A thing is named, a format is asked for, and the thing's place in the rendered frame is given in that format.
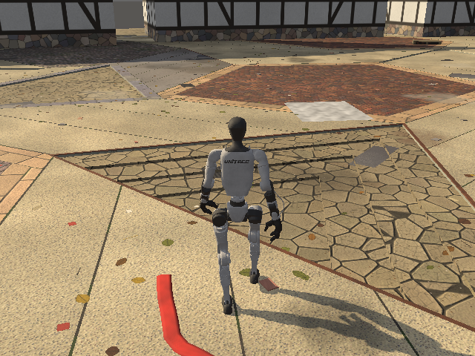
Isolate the robot left forearm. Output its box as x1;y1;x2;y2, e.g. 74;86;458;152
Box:
200;177;211;203

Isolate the right robot thigh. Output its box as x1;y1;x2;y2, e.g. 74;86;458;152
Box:
247;205;263;243

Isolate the robot head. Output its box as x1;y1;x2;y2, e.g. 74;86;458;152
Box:
225;116;250;152

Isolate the robot left upper arm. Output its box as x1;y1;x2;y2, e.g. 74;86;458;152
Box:
203;149;222;188

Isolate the robot right forearm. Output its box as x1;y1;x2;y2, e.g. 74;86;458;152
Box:
264;180;281;220

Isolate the robot right upper arm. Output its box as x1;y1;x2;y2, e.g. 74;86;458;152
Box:
253;149;272;191

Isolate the left robot hand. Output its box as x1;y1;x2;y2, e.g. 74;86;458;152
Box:
200;200;217;214

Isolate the right robot hand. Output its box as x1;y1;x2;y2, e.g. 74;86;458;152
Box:
264;218;282;241

